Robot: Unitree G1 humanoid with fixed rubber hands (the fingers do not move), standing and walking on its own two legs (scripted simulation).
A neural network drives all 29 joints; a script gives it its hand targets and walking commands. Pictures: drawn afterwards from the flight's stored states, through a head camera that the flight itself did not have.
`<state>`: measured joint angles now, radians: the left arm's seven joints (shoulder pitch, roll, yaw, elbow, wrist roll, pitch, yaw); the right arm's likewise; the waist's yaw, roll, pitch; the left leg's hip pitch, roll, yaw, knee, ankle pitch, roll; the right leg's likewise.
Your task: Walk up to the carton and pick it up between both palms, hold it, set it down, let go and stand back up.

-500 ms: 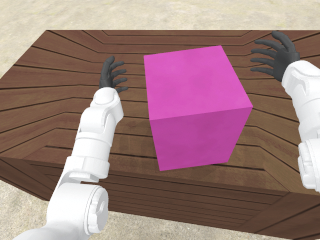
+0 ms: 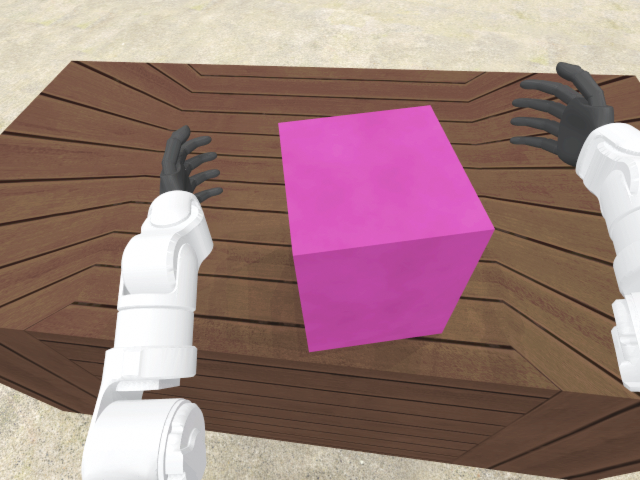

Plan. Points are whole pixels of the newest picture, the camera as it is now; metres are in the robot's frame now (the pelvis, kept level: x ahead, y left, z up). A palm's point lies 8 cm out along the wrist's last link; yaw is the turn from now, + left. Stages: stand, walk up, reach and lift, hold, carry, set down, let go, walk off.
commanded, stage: set down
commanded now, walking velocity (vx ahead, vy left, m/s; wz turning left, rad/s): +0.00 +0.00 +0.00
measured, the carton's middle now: (366, 236) +0.45 +0.04 +0.03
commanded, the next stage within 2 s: none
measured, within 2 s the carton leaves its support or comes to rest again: neither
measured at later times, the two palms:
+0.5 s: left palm (189, 239) +0.32 +0.21 +0.14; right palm (591, 192) +0.45 -0.19 +0.16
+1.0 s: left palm (195, 275) +0.29 +0.19 +0.13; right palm (605, 288) +0.39 -0.23 +0.08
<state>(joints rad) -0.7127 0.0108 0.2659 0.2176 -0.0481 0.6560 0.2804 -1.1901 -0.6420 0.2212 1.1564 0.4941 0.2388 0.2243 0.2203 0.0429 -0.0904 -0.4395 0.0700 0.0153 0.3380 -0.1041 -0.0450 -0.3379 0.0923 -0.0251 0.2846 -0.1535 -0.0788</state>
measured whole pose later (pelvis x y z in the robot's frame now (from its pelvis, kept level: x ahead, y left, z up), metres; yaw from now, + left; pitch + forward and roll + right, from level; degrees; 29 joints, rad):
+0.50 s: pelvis -0.03 -0.01 +0.00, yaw +0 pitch +8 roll +0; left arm -0.66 -0.03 0.21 0.20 -0.05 0.70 0.34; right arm -1.01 -0.60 0.16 1.09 0.45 0.23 0.26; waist 0.21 0.00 -0.07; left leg -0.41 0.07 0.00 0.36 -0.08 -0.06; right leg -0.35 0.10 -0.02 0.39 -0.17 -0.10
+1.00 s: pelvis -0.01 -0.01 +0.00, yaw +0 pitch +6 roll +0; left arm -0.22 -0.07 0.14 -0.28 -0.04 0.65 0.30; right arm -0.51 -0.64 0.17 0.58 0.52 0.11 0.20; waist 0.12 0.06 -0.02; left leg -0.32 0.06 0.00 0.29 -0.08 -0.05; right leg -0.25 0.10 0.01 0.30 -0.16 -0.08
